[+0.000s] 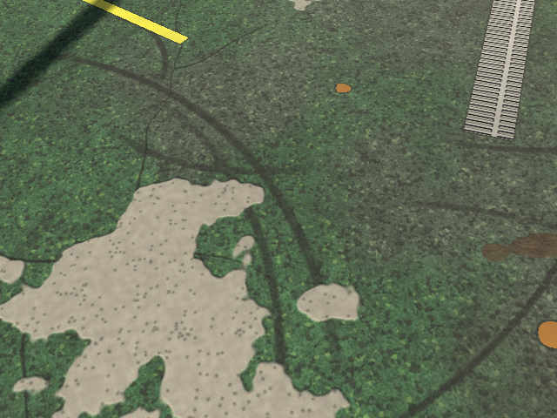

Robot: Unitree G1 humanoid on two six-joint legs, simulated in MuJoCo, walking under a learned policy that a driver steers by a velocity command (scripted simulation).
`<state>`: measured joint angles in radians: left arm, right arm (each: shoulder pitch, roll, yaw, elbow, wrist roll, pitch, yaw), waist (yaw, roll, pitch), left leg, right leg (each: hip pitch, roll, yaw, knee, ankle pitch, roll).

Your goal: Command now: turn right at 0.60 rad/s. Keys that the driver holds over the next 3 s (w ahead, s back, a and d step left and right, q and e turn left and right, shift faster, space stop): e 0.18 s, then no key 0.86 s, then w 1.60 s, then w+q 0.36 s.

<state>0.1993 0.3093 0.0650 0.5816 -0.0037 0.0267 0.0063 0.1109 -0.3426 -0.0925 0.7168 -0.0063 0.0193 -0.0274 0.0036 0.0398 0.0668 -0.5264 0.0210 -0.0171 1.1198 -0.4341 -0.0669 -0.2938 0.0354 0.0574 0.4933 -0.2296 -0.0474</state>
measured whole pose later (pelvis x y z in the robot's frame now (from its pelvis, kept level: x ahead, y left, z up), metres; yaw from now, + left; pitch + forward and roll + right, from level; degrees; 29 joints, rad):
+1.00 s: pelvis +0.00 +0.00 -0.01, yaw -12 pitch -2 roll +0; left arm 0.23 0.23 0.02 0.75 0.01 0.00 0.02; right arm 0.20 -0.27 -0.03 0.83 -0.01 0.00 -0.02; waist -0.02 0.00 0.04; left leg -0.22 0.03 -0.04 0.51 -0.27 -0.05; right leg -0.18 0.02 0.07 0.53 -0.32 0.00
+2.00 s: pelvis +0.38 -0.10 +0.01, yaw -12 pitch +0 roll -2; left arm 0.33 0.26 0.05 0.86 0.00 -0.10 -0.03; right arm 0.18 -0.31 -0.04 0.80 0.01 -0.07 -0.01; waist 0.04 0.05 0.03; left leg -0.65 0.14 -0.05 0.98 -0.16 0.00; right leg -0.11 0.10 -0.05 0.25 -0.14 -0.08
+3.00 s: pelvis +0.93 -0.20 +0.00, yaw -4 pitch +1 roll -2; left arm 0.21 0.26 0.06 0.85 0.01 -0.11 -0.02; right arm 0.29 -0.31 -0.07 0.85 0.03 -0.04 -0.01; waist 0.01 0.05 0.04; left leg -0.52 0.08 -0.06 1.13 -0.31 0.02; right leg -0.21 0.02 -0.12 0.37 -0.17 -0.04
